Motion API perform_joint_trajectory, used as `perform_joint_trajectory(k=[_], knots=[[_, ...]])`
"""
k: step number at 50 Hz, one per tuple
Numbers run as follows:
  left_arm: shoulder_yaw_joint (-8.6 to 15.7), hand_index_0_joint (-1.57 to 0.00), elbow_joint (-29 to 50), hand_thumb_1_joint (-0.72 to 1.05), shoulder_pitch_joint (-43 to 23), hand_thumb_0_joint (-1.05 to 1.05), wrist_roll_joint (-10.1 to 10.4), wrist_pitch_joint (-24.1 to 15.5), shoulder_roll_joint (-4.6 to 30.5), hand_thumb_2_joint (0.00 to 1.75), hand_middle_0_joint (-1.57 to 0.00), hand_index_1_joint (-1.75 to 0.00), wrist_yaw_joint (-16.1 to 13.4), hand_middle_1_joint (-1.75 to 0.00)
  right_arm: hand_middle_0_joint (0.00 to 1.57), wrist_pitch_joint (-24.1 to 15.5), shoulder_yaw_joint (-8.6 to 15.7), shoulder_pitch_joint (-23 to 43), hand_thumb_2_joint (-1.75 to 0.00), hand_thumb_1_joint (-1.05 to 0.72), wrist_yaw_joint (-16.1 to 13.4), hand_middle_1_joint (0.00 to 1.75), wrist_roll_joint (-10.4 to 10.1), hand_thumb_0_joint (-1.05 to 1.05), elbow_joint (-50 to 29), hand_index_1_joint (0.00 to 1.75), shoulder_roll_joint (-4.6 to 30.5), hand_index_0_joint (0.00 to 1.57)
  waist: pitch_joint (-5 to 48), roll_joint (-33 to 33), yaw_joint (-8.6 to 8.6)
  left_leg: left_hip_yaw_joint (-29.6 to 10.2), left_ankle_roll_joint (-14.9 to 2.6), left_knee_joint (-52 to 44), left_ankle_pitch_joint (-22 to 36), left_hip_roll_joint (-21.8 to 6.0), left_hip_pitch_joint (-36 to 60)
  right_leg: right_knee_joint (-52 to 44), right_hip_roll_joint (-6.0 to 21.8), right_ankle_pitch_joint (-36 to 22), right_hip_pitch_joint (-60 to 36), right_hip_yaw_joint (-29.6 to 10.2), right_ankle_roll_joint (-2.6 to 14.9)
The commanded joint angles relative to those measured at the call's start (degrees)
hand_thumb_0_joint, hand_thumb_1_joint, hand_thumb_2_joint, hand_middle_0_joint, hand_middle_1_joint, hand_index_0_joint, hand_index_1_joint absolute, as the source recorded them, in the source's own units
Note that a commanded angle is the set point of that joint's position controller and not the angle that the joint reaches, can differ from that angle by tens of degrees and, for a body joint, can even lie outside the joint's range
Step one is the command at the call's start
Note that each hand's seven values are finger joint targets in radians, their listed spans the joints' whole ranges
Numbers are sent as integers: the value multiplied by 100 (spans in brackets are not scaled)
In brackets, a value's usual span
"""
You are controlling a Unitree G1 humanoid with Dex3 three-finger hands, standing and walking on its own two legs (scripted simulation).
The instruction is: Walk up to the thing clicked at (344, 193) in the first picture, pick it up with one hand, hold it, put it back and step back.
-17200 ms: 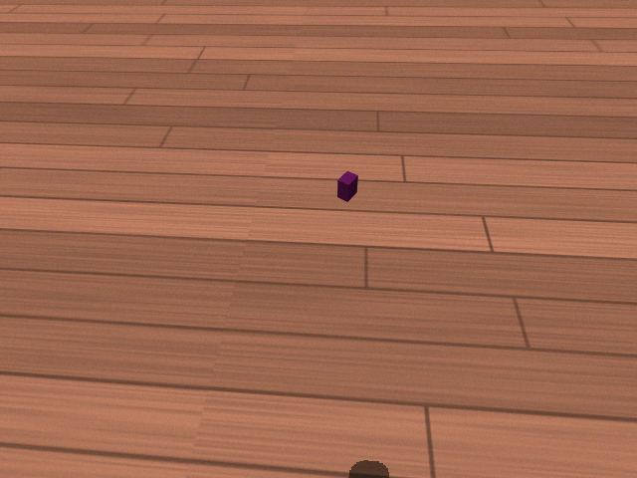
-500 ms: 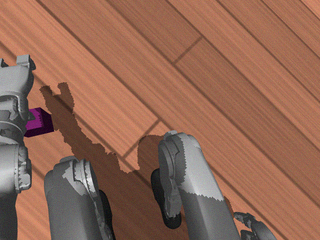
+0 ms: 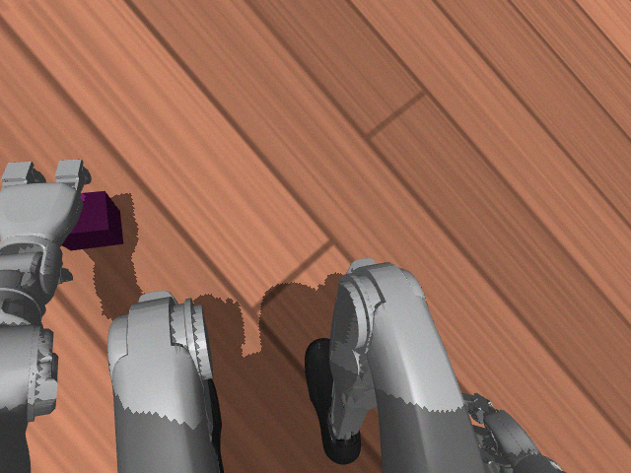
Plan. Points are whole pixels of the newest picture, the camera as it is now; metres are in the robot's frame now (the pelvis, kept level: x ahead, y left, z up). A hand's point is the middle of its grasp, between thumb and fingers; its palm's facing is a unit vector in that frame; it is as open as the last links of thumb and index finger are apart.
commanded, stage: rest palm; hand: left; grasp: from above
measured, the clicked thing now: (87, 222) +0.46 +0.27 -0.27
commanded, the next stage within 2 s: close in 0.88 s
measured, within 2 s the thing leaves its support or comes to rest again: neither
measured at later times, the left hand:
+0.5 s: hand (80, 223) +0.45 +0.27 -0.24, palm faces -0.46 -0.11 -0.88, open 14.3 cm
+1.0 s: hand (83, 219) +0.46 +0.27 -0.25, palm faces -0.44 -0.11 -0.89, open 14.2 cm
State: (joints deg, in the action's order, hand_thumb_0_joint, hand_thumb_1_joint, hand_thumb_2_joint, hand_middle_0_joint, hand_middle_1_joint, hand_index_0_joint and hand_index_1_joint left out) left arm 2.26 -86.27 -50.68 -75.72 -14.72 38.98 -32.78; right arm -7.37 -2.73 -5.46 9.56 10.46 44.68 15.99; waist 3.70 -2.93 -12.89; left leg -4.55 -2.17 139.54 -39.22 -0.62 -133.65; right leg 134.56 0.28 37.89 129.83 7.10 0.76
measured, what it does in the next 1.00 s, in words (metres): stands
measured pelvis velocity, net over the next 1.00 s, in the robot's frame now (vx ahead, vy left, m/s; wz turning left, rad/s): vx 0.00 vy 0.00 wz -0.09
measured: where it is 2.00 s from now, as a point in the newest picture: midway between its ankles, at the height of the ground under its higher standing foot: (272, 439)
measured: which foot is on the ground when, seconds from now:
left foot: down 0.00-1.00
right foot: down 0.00-1.00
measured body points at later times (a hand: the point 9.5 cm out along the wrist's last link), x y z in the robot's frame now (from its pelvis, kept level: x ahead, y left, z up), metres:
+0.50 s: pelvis +0.01 +0.00 -0.02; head +0.27 +0.07 +0.34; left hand +0.47 +0.27 -0.19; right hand +0.00 -0.26 -0.10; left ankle +0.08 +0.11 -0.29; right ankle +0.10 -0.11 -0.29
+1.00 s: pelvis +0.00 +0.00 -0.02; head +0.26 +0.09 +0.33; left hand +0.48 +0.27 -0.19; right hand +0.04 -0.26 -0.09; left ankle +0.08 +0.11 -0.29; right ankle +0.10 -0.11 -0.29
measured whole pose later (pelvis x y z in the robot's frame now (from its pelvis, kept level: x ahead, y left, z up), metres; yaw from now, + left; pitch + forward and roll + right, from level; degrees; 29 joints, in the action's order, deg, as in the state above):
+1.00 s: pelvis +0.00 +0.00 -0.02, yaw -5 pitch +29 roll -12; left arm 7.9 -100.0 -56.9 -75.9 -14.4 50.6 -37.1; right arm -13.7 -11.3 -6.7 16.5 15.4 42.1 17.8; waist -4.3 -4.9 -20.1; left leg -9.8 -2.1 146.4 -41.4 -1.5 -135.2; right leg 137.4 -1.4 37.3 130.1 11.7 0.2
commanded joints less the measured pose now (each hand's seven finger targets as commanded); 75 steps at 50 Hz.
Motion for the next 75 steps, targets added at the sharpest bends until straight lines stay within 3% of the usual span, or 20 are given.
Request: perform_joint_trajectory(k=[1, 3, 5, 6, 11, 14, 15, 20, 27, 34, 39, 41, 44, 49, 52, 61, 68, 70, 71, 75], knots=[[162, -5, 11, -56, -2155, 0, 107, 240, 1016, 105, -7, -100, -284, -98, 20, -88, 296, -1339, -90, -90, 35, 30, 38, 0, 106, 30, 1535, 20, 3078, 1845, -452, 46, 73, -1451, 718, 111, 2944, -1233, -249, -947, -1204, 335, 121], [354, -5, -317, -56, -2017, 0, 96, 308, 1363, 103, -7, -99, -244, -98, 20, -126, 271, -1281, -90, -90, 71, 30, 53, 0, 56, 30, 1559, 20, 3107, 1822, -353, 90, 51, -1374, 752, 131, 2786, -1172, -250, -982, -1347, 301, 124], [357, -5, -423, -56, -1843, 0, 148, 354, 1318, 103, -7, -99, -147, -98, 20, -135, 214, -1226, -90, -90, 113, 30, 71, 0, -67, 30, 1546, 20, 3163, 1799, -314, 168, 31, -1286, 882, 143, 2725, -1205, -284, -1100, -1577, 282, 119], [545, -5, -546, -56, -1824, 0, 152, 358, 1522, 102, -7, -100, -136, -98, 20, -139, 195, -1311, -90, -90, 134, 30, 113, 0, -10, 30, 1552, 20, 3160, 1735, -418, 162, 20, -1226, 886, 141, 2703, -1179, -278, -1148, -1654, 297, 105], [825, -6, -62, -55, -1850, 0, 238, 141, 2017, 100, -7, -99, -58, -99, 20, -172, 39, -1362, -90, -90, 243, 30, 138, 0, -160, 30, 1528, 20, 3350, 1863, -377, 160, -6, -1056, 1117, 122, 2574, -1112, -310, -1409, -2093, 298, 85], [822, -5, 76, -55, -1707, 0, 271, 12, 1986, 99, -6, -100, -86, -99, 20, -196, 30, -1420, -90, -90, 292, 30, 198, 0, -141, 30, 1544, 20, 3554, 1958, -425, 141, 14, -892, 1369, 81, 2697, -1047, -353, -1708, -2319, 304, 66], [1006, -5, 305, -56, -1629, 0, 287, -38, 2196, 100, -6, -99, -145, -98, 20, -170, 48, -1488, -90, -90, 297, 30, 196, 0, -111, 30, 1596, 20, 3753, 2091, -347, 122, 23, -941, 1495, 77, 2804, -1041, -360, -1804, -2448, 320, 68], [906, -5, 220, -55, -1890, 0, 235, -164, 2200, 100, -6, -98, -227, -97, 20, -214, -51, -1612, -90, -90, 371, 30, 309, 0, -36, 30, 1647, 20, 3365, 2161, -609, 34, 27, -784, 1254, 46, 2599, -944, -386, -1600, -2157, 397, 89], [960, -4, -47, -56, -1643, 0, 141, -182, 2334, 104, -7, -96, -406, -94, 20, -332, -62, -1566, -90, -89, 414, 30, 343, 0, -16, 30, 1786, 20, 3154, 2232, -524, -51, 78, -874, 996, 29, 2592, -913, -431, -1303, -1938, 522, 125], [828, -6, -612, -53, -1808, 0, -56, -110, 2317, 102, -8, -95, -537, -93, 20, -471, -213, -1461, -90, -89, 494, 30, 422, 0, -71, 30, 1861, 20, 2609, 2136, -761, -115, 82, -862, 800, 11, 2445, -852, -437, -1179, -1690, 615, 88], [794, -7, -723, -52, -1965, 0, -15, -50, 2324, 100, -8, -96, -603, -95, 20, -587, -284, -1386, -90, -89, 567, 30, 464, 0, -127, 30, 1885, 20, 2540, 2149, -866, -142, 72, -841, 701, -3, 2381, -897, -449, -1140, -1770, 620, 67], [806, -7, -814, -52, -1795, 0, 16, 5, 2350, 101, -9, -96, -632, -95, 20, -608, -295, -1330, -90, -89, 574, 30, 458, 0, -113, 30, 1887, 20, 2622, 2223, -753, -178, 91, -890, 717, -18, 2404, -904, -450, -1137, -1770, 646, 85], [585, -6, -926, -53, -1943, 0, 47, 55, 2089, 101, -8, -98, -563, -96, 20, -662, -368, -1254, -90, -89, 631, 30, 480, 0, -161, 30, 1843, 20, 2481, 2142, -916, -243, 91, -834, 767, -39, 2418, -844, -444, -1252, -1713, 684, 63], [601, -10, -966, -49, -1846, 0, 143, 36, 2198, 103, -12, -97, -540, -95, 20, -652, -412, -1295, -90, -89, 657, 30, 458, 0, -171, 30, 1938, 20, 2465, 2105, -883, -257, 78, -900, 876, -32, 2337, -947, -470, -1328, -1924, 689, 54], [484, -22, -1047, -31, -1875, 0, 201, 17, 2081, 94, -22, -95, -542, -96, 20, -682, -455, -1228, -90, -89, 668, 30, 448, 0, -227, 30, 1924, 20, 2399, 2000, -899, -304, 72, -901, 702, -45, 2273, -960, -478, -1200, -1862, 713, 61], [76, -29, -1025, -23, -2022, 0, 203, -120, 1865, 80, -28, -85, -540, -86, 20, -810, -607, -1208, -90, -89, 735, 30, 441, 0, -325, 30, 1938, 20, 2214, 1784, -1008, -341, 51, -823, 603, -45, 2199, -1039, -499, -1155, -1871, 743, 16], [61, -36, -918, -17, -2112, 0, 209, -94, 1951, 78, -35, -81, -691, -82, 20, -900, -594, -1179, -90, -90, 764, 30, 415, 0, -316, 30, 1987, 20, 2260, 1874, -969, -344, 72, -854, 542, -66, 2204, -1100, -554, -1109, -1946, 710, 37], [211, -36, -688, -16, -2157, 0, 196, -78, 2123, 78, -36, -81, -740, -81, 20, -883, -546, -1229, -90, -90, 733, 30, 371, 0, -290, 30, 2020, 20, 2525, 2143, -850, -385, 119, -980, 643, -83, 2432, -1057, -541, -1165, -1975, 730, 68], [111, -38, -1027, -14, -2037, 0, 189, -26, 1906, 75, -37, -80, -722, -81, 20, -918, -556, -1123, -90, -90, 755, 30, 386, 0, -313, 30, 1969, 20, 2211, 2025, -926, -436, 128, -970, 470, -93, 2299, -957, -520, -1045, -1731, 768, 66], [153, -39, -860, -12, -2240, 0, 221, 26, 2020, 72, -38, -78, -723, -79, 20, -957, -516, -1160, -90, -90, 781, 30, 365, 0, -326, 30, 2049, 20, 2152, 2014, -963, -421, 112, -970, 408, -85, 2284, -1034, -517, -999, -1713, 753, 54]])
